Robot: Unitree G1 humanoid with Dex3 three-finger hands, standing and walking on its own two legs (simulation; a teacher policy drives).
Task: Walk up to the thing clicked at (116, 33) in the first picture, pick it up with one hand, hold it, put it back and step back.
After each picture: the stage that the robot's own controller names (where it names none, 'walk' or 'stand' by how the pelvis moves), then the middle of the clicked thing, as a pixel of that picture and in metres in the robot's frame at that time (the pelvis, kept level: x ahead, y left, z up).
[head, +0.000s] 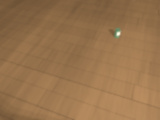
stand; (117, 33) +1.65 -0.44 -0.72
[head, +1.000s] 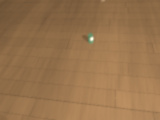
walk; (90, 38) +1.56 -0.01 -0.70
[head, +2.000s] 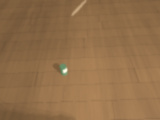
walk; (63, 69) +1.03 +0.26 -0.71
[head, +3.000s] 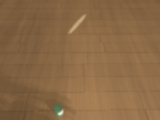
walk; (58, 110) +0.60 +0.20 -0.69
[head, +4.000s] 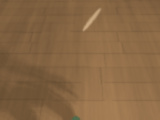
stand; out of the picture +0.43 +0.07 -0.68
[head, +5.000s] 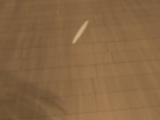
stand; out of the picture +0.39 +0.10 -0.73
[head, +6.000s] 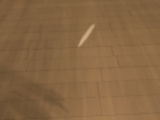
stand; out of the picture +0.39 +0.08 -0.73
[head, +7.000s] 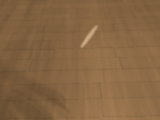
stand; out of the picture +0.39 +0.07 -0.73
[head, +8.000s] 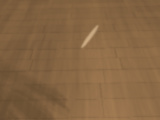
stand; out of the picture +0.38 +0.07 -0.73
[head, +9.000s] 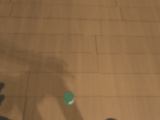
go down; (68, 98) +0.44 +0.06 -0.55
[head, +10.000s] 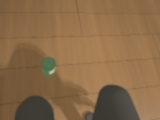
go down; (48, 67) +0.50 +0.09 -0.34
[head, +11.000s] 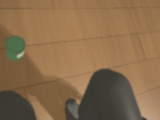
close in; (15, 49) +0.49 +0.13 -0.27
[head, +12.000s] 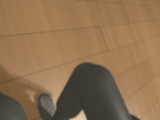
close; out of the picture +0.49 +0.16 -0.27
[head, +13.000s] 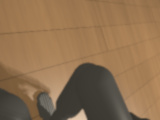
close; out of the picture +0.47 +0.16 -0.27
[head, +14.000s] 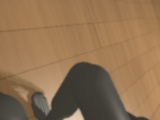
close; out of the picture +0.40 +0.13 -0.30
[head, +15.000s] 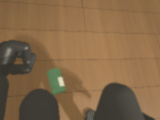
lift; (56, 81) +0.40 +0.08 -0.35
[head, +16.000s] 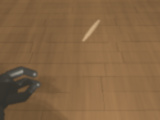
stand; out of the picture +0.33 +0.03 -0.68
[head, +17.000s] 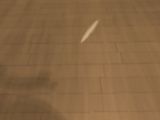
stand; out of the picture +0.31 +0.04 -0.68
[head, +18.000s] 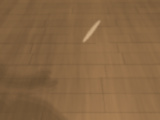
stand; out of the picture +0.31 +0.03 -0.68
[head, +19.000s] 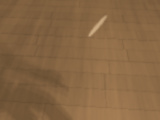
stand; out of the picture +0.32 +0.04 -0.71
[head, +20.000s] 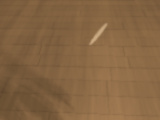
stand; out of the picture +0.31 +0.03 -0.75
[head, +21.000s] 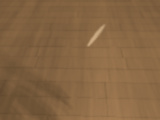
stand; out of the picture +0.29 +0.03 -0.75
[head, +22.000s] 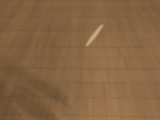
stand; out of the picture +0.30 +0.03 -0.75
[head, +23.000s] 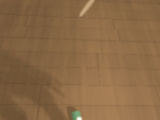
walk; out of the picture +0.39 +0.00 -0.73
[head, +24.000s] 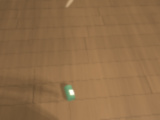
walk; (69, 92) +0.62 +0.10 -0.72
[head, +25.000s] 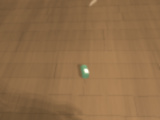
stand; (84, 71) +0.93 +0.07 -0.72
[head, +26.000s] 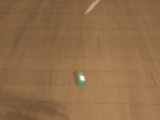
stand; (80, 78) +0.90 +0.04 -0.74
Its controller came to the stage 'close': yes
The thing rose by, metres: 0.01
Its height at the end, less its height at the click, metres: -0.02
